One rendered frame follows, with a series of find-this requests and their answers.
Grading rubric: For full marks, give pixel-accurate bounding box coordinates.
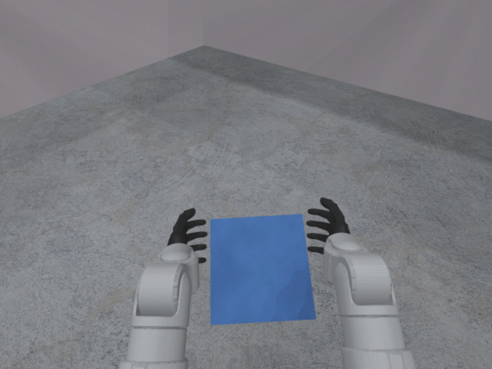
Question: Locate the left robot forearm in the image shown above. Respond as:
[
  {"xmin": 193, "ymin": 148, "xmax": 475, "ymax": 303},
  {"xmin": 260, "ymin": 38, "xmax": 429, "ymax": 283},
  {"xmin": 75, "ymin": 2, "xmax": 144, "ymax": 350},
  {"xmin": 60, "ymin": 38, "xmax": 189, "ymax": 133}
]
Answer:
[{"xmin": 118, "ymin": 243, "xmax": 200, "ymax": 369}]

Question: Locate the carton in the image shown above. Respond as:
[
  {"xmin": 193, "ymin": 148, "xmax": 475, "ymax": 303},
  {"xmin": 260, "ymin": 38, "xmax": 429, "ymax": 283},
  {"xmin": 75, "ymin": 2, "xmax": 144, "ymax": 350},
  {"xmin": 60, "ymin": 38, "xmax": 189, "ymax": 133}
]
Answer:
[{"xmin": 210, "ymin": 214, "xmax": 316, "ymax": 325}]

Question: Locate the left robot hand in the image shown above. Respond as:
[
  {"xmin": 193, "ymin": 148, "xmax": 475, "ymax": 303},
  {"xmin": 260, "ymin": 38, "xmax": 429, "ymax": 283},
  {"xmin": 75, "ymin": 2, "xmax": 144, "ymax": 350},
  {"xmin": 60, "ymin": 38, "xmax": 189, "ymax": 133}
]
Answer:
[{"xmin": 168, "ymin": 208, "xmax": 208, "ymax": 264}]

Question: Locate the right robot hand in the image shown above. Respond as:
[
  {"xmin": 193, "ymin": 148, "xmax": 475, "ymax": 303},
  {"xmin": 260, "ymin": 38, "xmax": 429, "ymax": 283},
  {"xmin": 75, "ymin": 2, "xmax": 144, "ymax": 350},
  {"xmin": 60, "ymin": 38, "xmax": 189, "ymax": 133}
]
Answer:
[{"xmin": 306, "ymin": 198, "xmax": 351, "ymax": 254}]

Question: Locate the right robot forearm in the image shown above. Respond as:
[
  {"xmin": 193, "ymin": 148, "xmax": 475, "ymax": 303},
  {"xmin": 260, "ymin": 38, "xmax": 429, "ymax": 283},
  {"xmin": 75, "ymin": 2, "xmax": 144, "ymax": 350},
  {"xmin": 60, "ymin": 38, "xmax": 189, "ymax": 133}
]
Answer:
[{"xmin": 323, "ymin": 233, "xmax": 416, "ymax": 369}]

